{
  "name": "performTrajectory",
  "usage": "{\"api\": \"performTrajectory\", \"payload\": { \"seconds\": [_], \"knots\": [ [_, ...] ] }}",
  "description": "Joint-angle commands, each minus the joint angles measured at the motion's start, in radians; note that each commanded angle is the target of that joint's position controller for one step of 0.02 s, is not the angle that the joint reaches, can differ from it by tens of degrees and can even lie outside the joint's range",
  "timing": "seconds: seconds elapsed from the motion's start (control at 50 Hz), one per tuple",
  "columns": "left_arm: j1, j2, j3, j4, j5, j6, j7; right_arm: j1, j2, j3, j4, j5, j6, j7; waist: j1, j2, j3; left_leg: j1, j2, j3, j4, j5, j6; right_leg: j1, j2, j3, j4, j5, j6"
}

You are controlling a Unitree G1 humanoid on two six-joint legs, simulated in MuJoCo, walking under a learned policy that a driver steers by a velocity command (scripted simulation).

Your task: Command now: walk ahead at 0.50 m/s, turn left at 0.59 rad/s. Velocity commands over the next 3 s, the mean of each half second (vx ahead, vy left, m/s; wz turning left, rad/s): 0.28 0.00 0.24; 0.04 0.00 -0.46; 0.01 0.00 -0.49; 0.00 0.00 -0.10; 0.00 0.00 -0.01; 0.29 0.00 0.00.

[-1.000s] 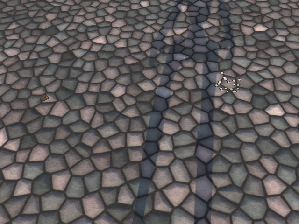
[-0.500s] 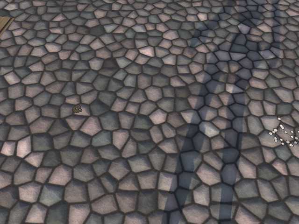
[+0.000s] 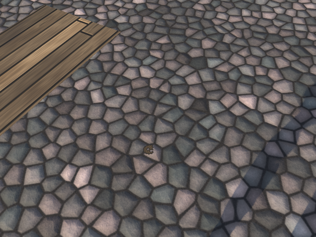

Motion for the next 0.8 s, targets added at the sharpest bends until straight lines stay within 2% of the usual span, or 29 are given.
{"api": "performTrajectory", "payload": {
  "seconds": [0.02,0.08,0.14,0.18,0.2,0.22,0.24,0.26,0.28,0.3,0.32,0.34,0.36,0.4,0.44,0.48,0.52,0.56,0.64,0.68,0.72,0.74,0.76,0.78,0.8],
  "knots": [
    [-0.069,0.158,0.037,-0.057,-0.002,-0.015,0.004,-0.031,-0.023,-0.001,-0.078,-0.001,-0.014,0.012,-0.016,-0.121,0.000,-0.072,0.038,-0.019,-0.123,0.144,-0.007,0.057,-0.274,0.132,-0.169,0.256,-0.158],
    [-0.041,0.179,0.041,-0.034,-0.009,-0.004,0.009,-0.130,-0.004,0.009,-0.102,-0.001,-0.025,0.031,0.022,-0.109,0.024,-0.025,0.021,0.036,-0.290,0.264,0.008,0.077,-0.261,0.039,-0.167,0.287,-0.134],
    [-0.026,0.205,0.046,-0.014,-0.021,0.018,0.017,-0.191,-0.008,0.006,-0.134,-0.008,-0.027,0.050,0.028,-0.115,0.044,0.030,-0.014,0.094,-0.407,0.252,0.029,0.122,-0.267,-0.026,-0.094,0.509,-0.105],
    [-0.032,0.234,0.055,-0.014,-0.036,0.032,0.025,-0.156,-0.042,-0.012,-0.141,-0.014,-0.024,0.059,-0.008,-0.150,-0.002,0.117,-0.065,0.133,-0.440,0.175,0.061,0.166,-0.272,-0.052,0.018,0.747,-0.079],
    [-0.023,0.243,0.057,-0.009,-0.047,0.036,0.028,-0.099,-0.059,-0.022,-0.131,-0.020,-0.024,0.059,-0.043,-0.157,-0.042,0.217,-0.099,0.139,-0.466,0.143,0.085,0.158,-0.271,-0.050,0.111,0.855,-0.072],
    [-0.028,0.233,0.051,-0.005,-0.051,0.040,0.029,0.027,-0.092,-0.044,-0.099,-0.021,-0.026,0.053,-0.119,-0.130,-0.106,0.395,-0.129,0.132,-0.546,0.223,0.118,0.117,-0.246,-0.061,0.262,0.843,-0.049],
    [-0.010,0.199,0.035,-0.004,-0.036,0.034,0.024,0.124,-0.138,-0.061,-0.075,-0.025,-0.021,0.032,-0.173,-0.071,-0.166,0.619,-0.086,0.062,-0.592,0.462,0.155,-0.028,-0.198,-0.076,0.467,0.652,-0.004],
    [0.070,0.067,-0.008,-0.033,0.036,0.023,0.006,0.138,-0.217,-0.056,-0.076,-0.044,-0.015,0.005,-0.089,0.227,-0.291,0.969,0.213,-0.273,-0.452,1.091,0.284,-0.375,-0.067,-0.072,0.843,-0.395,0.056],
    [0.174,0.109,-0.024,0.020,-0.008,0.017,-0.011,0.145,-0.170,-0.028,-0.104,-0.055,-0.024,0.013,-0.112,0.167,-0.576,1.076,0.409,-0.558,-0.514,1.023,0.457,-0.433,-0.022,0.179,1.056,-0.568,0.065],
    [0.053,0.201,0.007,0.019,-0.050,0.026,-0.014,0.130,-0.117,-0.020,-0.092,-0.052,-0.023,0.022,-0.158,0.027,-0.501,0.963,0.324,-0.414,-0.560,0.926,0.404,-0.445,-0.066,0.227,1.056,-0.484,0.064],
    [-0.029,0.183,0.002,-0.017,-0.058,0.034,-0.010,0.057,-0.099,-0.011,-0.073,-0.034,-0.029,0.025,-0.128,0.016,-0.332,0.833,0.266,-0.284,-0.594,0.813,0.345,-0.504,-0.099,0.196,0.977,-0.423,0.063],
    [-0.057,0.160,-0.002,-0.004,-0.041,0.046,0.004,0.000,-0.064,0.002,-0.061,-0.031,-0.034,0.023,-0.096,-0.038,-0.240,0.694,0.227,-0.226,-0.636,0.723,0.303,-0.483,-0.131,0.189,0.902,-0.368,0.071],
    [-0.030,0.155,0.001,0.008,-0.033,0.066,0.014,-0.053,-0.041,0.010,-0.051,-0.036,-0.037,0.022,-0.049,-0.024,-0.192,0.559,0.204,-0.169,-0.681,0.667,0.284,-0.397,-0.149,0.196,0.840,-0.325,0.081],
    [0.052,0.126,0.001,0.042,-0.026,0.099,0.028,-0.110,-0.036,0.010,-0.031,-0.062,-0.051,0.022,0.006,0.020,-0.167,0.383,0.180,-0.069,-0.746,0.656,0.277,-0.232,-0.135,0.175,0.765,-0.248,0.106],
    [0.046,0.119,0.003,0.038,-0.017,0.114,0.042,-0.152,-0.057,0.000,-0.015,-0.065,-0.058,0.012,0.015,0.041,-0.149,0.343,0.171,-0.006,-0.771,0.616,0.273,-0.207,-0.126,0.154,0.677,-0.205,0.116],
    [-0.005,0.122,0.006,0.016,-0.015,0.124,0.044,-0.148,-0.087,-0.013,0.003,-0.054,-0.048,-0.006,-0.007,0.044,-0.143,0.369,0.185,0.013,-0.794,0.487,0.273,-0.239,-0.130,0.141,0.635,-0.149,0.110],
    [-0.059,0.129,0.011,-0.008,-0.020,0.136,0.041,-0.138,-0.091,-0.017,0.020,-0.049,-0.032,-0.022,-0.031,0.039,-0.118,0.387,0.202,0.010,-0.829,0.279,0.272,-0.278,-0.140,0.136,0.612,-0.121,0.102],
    [-0.099,0.130,0.016,-0.030,-0.020,0.145,0.037,-0.136,-0.088,-0.018,0.034,-0.045,-0.017,-0.032,-0.044,0.044,-0.087,0.406,0.217,0.008,-0.847,0.150,0.267,-0.308,-0.143,0.127,0.585,-0.130,0.094],
    [-0.131,0.121,0.020,-0.058,-0.019,0.146,0.019,-0.130,-0.099,-0.025,0.056,-0.036,0.005,-0.035,-0.056,0.043,-0.080,0.483,0.242,0.032,-0.803,0.192,0.253,-0.299,-0.125,0.085,0.489,-0.173,0.073],
    [-0.112,0.116,0.023,-0.062,-0.020,0.144,0.005,-0.139,-0.114,-0.031,0.064,-0.024,0.015,-0.036,-0.039,0.051,-0.096,0.521,0.244,0.057,-0.740,0.286,0.229,-0.248,-0.101,0.052,0.385,-0.153,0.052],
    [-0.051,0.124,0.032,-0.045,-0.016,0.140,-0.006,-0.136,-0.109,-0.034,0.080,-0.001,0.025,-0.039,-0.003,0.041,-0.109,0.502,0.204,0.115,-0.628,0.269,0.155,-0.125,-0.059,0.026,0.178,0.009,0.007],
    [-0.032,0.184,0.050,-0.046,-0.011,0.138,0.000,-0.088,-0.077,-0.029,0.098,-0.006,0.026,-0.037,-0.013,-0.069,-0.096,0.424,0.132,0.184,-0.481,0.152,0.070,-0.044,-0.107,0.141,0.064,0.210,-0.042],
    [-0.022,0.308,0.076,-0.066,-0.011,0.138,0.021,-0.097,-0.023,-0.014,0.060,-0.056,0.021,-0.030,-0.055,-0.367,-0.095,0.139,-0.021,0.266,-0.205,-0.256,-0.039,0.107,-0.348,0.478,0.064,0.622,-0.176],
    [-0.001,0.302,0.070,-0.080,0.022,0.121,0.012,-0.210,-0.046,-0.018,0.026,-0.052,0.016,-0.036,0.025,-0.328,-0.121,0.007,-0.111,0.111,-0.002,-0.455,-0.062,0.093,-0.430,0.598,0.034,0.661,-0.335],
    [-0.016,0.278,0.065,-0.083,0.028,0.100,0.007,-0.228,-0.071,-0.027,0.027,-0.033,0.017,-0.037,0.019,-0.221,-0.129,-0.020,-0.088,0.034,0.083,-0.404,-0.050,0.096,-0.381,0.532,0.028,0.608,-0.320]
  ]
}}
Next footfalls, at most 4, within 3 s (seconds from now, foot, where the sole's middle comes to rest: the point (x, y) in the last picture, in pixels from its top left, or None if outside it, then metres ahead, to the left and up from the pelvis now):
0.24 left None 0.29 0.16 -0.78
0.74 right None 0.27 -0.09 -0.78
1.24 left None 0.35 0.13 -0.78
1.60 right None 0.22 -0.11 -0.78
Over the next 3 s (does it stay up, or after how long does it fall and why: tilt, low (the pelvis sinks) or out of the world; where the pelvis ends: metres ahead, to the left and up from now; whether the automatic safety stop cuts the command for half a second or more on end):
stays up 0.38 -0.02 0.00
